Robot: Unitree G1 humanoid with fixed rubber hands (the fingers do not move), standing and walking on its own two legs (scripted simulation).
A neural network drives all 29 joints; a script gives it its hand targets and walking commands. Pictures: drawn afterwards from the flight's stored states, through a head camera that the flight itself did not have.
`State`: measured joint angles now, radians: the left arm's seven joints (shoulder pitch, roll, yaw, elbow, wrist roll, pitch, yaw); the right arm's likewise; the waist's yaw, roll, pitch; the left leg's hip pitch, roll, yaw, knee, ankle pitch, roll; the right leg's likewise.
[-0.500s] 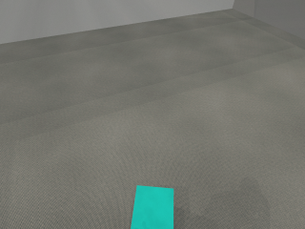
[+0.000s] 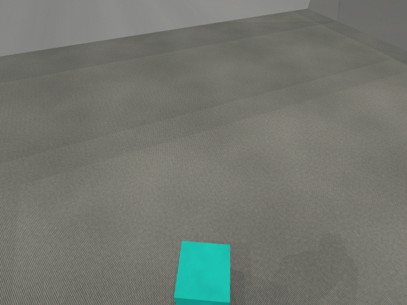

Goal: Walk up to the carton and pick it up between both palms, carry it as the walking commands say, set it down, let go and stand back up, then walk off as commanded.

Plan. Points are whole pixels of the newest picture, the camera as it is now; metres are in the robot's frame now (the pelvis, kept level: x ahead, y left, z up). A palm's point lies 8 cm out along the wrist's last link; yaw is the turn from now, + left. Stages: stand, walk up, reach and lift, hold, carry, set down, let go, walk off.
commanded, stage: stand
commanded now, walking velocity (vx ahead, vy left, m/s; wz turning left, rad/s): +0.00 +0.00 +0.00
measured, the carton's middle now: (203, 279) +0.37 +0.00 -0.65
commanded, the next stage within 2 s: walk off in 0.66 s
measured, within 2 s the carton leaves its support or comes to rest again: neither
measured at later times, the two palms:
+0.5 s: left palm out of the picture -0.07 +0.21 -0.14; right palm out of the picture -0.07 -0.21 -0.15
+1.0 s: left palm out of the picture -0.08 +0.22 -0.15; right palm out of the picture -0.08 -0.22 -0.15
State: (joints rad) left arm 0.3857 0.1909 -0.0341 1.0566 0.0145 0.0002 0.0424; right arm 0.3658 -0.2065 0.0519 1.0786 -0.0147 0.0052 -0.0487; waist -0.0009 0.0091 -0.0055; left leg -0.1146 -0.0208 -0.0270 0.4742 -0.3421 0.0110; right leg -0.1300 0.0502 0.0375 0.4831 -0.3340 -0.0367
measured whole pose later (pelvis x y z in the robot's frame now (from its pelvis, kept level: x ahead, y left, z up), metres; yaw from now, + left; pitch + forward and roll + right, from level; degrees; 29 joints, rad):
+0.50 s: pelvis -0.02 +0.00 +0.00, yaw +0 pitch -2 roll +0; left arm 0.38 0.15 -0.05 1.15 0.01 0.00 0.05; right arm 0.37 -0.15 0.06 1.16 -0.01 0.00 -0.05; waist 0.00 0.01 0.01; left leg -0.13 -0.02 -0.02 0.47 -0.31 0.01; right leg -0.14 0.05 0.04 0.47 -0.30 -0.04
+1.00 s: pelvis -0.05 +0.00 -0.01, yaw +0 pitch -1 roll +0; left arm 0.32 0.15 -0.01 1.10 0.01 0.01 0.06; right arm 0.34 -0.16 0.02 1.11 -0.01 0.02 -0.07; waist 0.00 0.01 0.05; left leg -0.26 -0.01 -0.01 0.60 -0.32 0.00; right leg -0.26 0.05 0.02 0.58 -0.30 -0.04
